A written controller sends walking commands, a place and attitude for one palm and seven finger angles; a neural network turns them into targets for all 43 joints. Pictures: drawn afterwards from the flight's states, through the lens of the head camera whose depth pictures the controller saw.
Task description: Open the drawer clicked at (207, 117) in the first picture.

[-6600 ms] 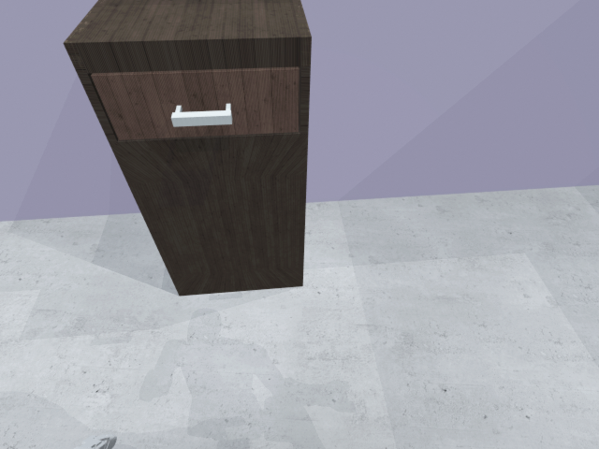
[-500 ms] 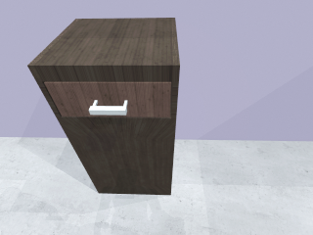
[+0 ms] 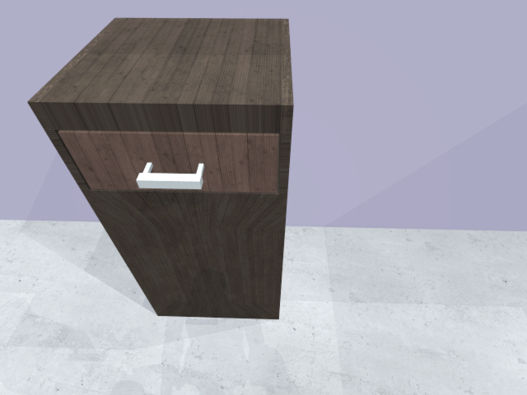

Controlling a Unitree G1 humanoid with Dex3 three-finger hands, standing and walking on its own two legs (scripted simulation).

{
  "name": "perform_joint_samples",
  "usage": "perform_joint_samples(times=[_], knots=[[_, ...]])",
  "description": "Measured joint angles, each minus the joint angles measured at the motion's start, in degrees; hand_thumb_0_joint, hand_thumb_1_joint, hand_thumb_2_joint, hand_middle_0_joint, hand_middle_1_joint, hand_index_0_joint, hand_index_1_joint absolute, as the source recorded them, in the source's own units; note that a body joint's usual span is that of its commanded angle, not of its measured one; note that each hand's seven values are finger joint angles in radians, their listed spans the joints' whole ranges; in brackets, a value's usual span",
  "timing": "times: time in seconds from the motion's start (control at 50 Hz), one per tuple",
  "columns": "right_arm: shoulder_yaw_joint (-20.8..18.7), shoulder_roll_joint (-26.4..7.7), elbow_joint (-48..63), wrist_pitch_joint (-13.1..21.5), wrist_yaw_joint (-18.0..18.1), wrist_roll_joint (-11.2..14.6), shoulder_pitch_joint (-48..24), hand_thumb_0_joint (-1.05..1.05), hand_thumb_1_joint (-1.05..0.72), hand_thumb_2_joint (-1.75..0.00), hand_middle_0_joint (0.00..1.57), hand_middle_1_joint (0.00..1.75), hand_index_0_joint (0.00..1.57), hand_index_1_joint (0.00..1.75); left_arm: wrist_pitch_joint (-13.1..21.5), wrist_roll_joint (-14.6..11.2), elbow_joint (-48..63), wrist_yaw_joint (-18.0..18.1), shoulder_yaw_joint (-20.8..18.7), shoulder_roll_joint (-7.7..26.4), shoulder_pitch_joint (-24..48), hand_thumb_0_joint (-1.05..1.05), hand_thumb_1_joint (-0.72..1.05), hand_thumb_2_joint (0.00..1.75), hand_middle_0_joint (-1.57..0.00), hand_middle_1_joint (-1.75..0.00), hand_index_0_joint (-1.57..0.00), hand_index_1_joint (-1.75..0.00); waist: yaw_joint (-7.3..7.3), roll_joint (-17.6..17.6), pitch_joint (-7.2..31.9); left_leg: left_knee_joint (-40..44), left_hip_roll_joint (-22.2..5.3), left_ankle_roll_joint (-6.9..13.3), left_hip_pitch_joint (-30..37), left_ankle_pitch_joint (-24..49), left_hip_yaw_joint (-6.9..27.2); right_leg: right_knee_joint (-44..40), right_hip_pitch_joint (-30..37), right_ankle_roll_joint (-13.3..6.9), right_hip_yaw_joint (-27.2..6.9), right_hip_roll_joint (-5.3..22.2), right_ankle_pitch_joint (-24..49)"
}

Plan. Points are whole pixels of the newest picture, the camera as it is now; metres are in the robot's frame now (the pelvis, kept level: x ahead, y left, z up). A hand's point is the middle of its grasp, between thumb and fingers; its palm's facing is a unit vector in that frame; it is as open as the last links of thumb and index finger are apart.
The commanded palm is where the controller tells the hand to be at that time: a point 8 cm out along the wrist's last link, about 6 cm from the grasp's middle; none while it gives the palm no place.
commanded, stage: look again from close up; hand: left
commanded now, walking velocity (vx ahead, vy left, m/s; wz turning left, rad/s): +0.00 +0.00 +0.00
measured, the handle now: (172, 174) +0.52 +0.22 +0.03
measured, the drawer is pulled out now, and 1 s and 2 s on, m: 0.00 0.00 0.00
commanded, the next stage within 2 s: raise the hand with hooked fingers in 0.14 s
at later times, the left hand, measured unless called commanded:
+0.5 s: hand (145, 354) +0.19 +0.19 -0.03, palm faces +0.00 -0.50 -0.87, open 7.7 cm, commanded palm +0.12 +0.21 -0.02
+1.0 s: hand (123, 307) +0.24 +0.23 +0.02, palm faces +0.08 -0.15 -0.99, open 10.6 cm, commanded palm +0.20 +0.23 +0.07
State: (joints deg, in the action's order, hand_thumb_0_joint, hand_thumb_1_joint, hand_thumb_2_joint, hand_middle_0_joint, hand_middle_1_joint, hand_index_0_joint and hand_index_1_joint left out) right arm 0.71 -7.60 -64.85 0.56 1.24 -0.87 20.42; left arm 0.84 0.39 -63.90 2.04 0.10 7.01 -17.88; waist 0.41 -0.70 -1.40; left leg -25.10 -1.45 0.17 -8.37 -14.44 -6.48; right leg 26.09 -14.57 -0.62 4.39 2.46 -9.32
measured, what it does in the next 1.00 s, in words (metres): stands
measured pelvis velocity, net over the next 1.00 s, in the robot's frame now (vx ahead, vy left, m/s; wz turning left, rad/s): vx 0.03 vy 0.00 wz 0.03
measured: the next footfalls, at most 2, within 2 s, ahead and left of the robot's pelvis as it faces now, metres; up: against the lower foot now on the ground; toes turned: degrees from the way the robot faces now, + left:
none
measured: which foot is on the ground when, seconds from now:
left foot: down 0.00-1.00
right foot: down 0.00-1.00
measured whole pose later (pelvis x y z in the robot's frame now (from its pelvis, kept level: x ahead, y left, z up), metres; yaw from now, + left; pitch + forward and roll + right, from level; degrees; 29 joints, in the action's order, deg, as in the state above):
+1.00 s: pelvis +0.03 +0.00 -0.03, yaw +2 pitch +5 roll +1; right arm 3.2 -9.6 -31.0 -5.5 -3.4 -3.2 4.9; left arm -0.8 58.3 8.6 16.7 5.4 19.9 -19.6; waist -6.2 -3.0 4.1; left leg -40.9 0.3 0.8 -21.2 -24.5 -2.4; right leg 42.0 -27.0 -1.0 -1.2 -0.9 -19.7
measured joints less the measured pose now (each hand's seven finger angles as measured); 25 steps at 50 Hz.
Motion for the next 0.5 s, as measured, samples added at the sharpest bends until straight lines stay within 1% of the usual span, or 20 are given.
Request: perform_joint_samples(times=[0.18,0.26,0.28,0.3,0.32,0.34,0.36,0.38,0.4,0.44,0.46,0.5], knots=[[-0.07,1.03,-0.21,0.05,0.11,-0.05,-0.2,0.01,-0.91,-0.9,0.2,0.3,0.2,0.3,-0.02,0.09,-0.15,0.11,-0.28,-0.43,-0.35,0.01,0.93,0.9,-0.2,-0.3,-0.2,-0.3,-0.14,0.17,0.22,-0.09,-0.36,-0.28,-0.4,0.0,0.21,-0.23,-0.21,-0.28,0.23,-0.34,0.07],[-0.1,1.03,0.18,0.02,-0.04,-0.03,-0.49,0.01,-0.91,-0.9,0.2,0.3,0.2,0.3,0.25,0.23,-0.04,0.44,-0.11,-0.7,-0.53,0.01,0.92,0.9,-0.2,-0.3,-0.2,-0.3,-0.45,0.01,0.11,-1.13,-0.7,-0.37,-1.3,-0.36,0.35,-0.03,-0.68,-0.32,0.39,-0.6,0.07],[0.74,0.69,2.54,0.46,0.36,0.84,-0.04,0.01,-0.91,-0.9,0.2,0.3,0.2,0.3,-3.79,1.78,8.27,1.07,1.86,0.02,-3.09,0.02,0.93,0.89,-0.2,-0.3,-0.2,-0.3,-0.94,0.13,-0.7,-1.85,-0.79,-0.36,-1.18,-0.79,-0.14,0.9,-0.97,-0.34,-0.11,-0.67,-0.16],[1.29,0.32,4.99,2.96,1.38,1.73,0.89,0.01,-0.91,-0.9,0.2,0.3,0.2,0.3,-6.36,3.62,18.17,2.41,3.17,1.48,-6.5,0.04,0.95,0.89,-0.21,-0.3,-0.2,-0.3,-1.59,0.33,-0.91,-2.15,-0.68,-0.29,-0.9,-1.16,-0.8,2.19,-1.45,-0.49,-0.79,-0.59,-0.71],[1.18,-0.22,6.94,6.01,2.62,2.58,1.75,0.01,-0.91,-0.9,0.2,0.3,0.2,0.3,-6.73,4.72,27.0,4.47,3.93,3.01,-9.56,0.06,0.96,0.89,-0.21,-0.3,-0.2,-0.3,-1.85,0.25,-0.4,-2.62,-0.47,-0.23,-1.11,-1.54,-1.06,3.56,-2.13,-0.57,-1.11,-0.33,-1.46],[0.71,-1.21,8.35,8.77,3.74,3.43,2.28,0.02,-0.92,-0.9,0.2,0.3,0.21,0.3,-7.0,5.94,34.4,6.63,4.63,4.29,-11.58,0.06,0.96,0.89,-0.21,-0.31,-0.2,-0.31,-1.79,-0.2,0.32,-3.26,-0.18,-0.15,-1.49,-1.91,-0.91,4.69,-2.61,-0.48,-1.05,0.05,-2.22],[0.22,-2.41,9.97,11.17,4.35,4.1,2.34,0.03,-0.93,-0.9,0.2,0.3,0.21,0.3,-7.38,7.62,40.72,8.48,5.34,5.41,-12.53,0.07,0.95,0.88,-0.21,-0.31,-0.2,-0.31,-1.57,-0.85,0.85,-4.07,0.09,-0.03,-1.97,-2.29,-0.62,5.67,-2.99,-0.29,-0.91,0.38,-2.95],[-0.18,-3.73,11.65,13.1,4.67,4.17,1.89,0.03,-0.93,-0.9,0.2,0.3,0.21,0.3,-7.47,10.31,46.01,10.06,6.01,6.45,-12.65,0.07,0.94,0.88,-0.21,-0.32,-0.2,-0.32,-1.2,-1.47,1.46,-5.05,0.34,0.11,-2.8,-2.69,-0.29,6.7,-3.7,-0.15,-1.05,0.48,-3.65],[-0.52,-5.07,13.51,14.48,4.78,3.76,1.06,0.03,-0.93,-0.9,0.2,0.3,0.21,0.3,-7.25,13.86,50.37,11.52,6.67,7.42,-12.1,0.06,0.93,0.88,-0.21,-0.32,-0.2,-0.33,-0.64,-1.94,2.17,-6.21,0.67,0.28,-4.04,-3.12,0.13,7.92,-4.8,-0.2,-1.61,0.33,-4.24],[-1.57,-7.63,18.14,15.44,4.27,2.25,-1.14,0.03,-0.93,-0.9,0.2,0.3,0.2,0.3,-6.09,22.93,56.2,14.11,7.79,8.62,-9.17,0.05,0.89,0.86,-0.21,-0.34,-0.2,-0.34,0.4,-2.75,3.56,-8.71,1.49,0.41,-6.93,-3.77,1.25,10.72,-7.44,-0.47,-3.14,-0.29,-5.85],[-2.27,-8.74,20.63,14.96,3.67,1.28,-2.54,0.03,-0.93,-0.9,0.2,0.3,0.2,0.3,-5.25,27.84,58.17,15.44,7.99,8.66,-7.57,0.05,0.87,0.86,-0.21,-0.35,-0.2,-0.35,0.67,-3.04,4.25,-9.84,1.86,0.5,-8.21,-4.18,1.61,11.96,-8.69,-0.49,-4.15,-0.77,-6.68],[-3.48,-10.4,25.43,12.34,2.0,-0.44,-5.96,0.03,-0.92,-0.9,0.2,0.3,0.2,0.3,-3.05,37.1,60.99,18.0,7.97,7.78,-5.58,0.04,0.82,0.84,-0.21,-0.38,-0.2,-0.38,0.53,-3.18,5.53,-11.42,2.59,0.82,-10.2,-4.74,1.93,13.68,-10.93,-0.88,-6.32,-1.82,-7.04]])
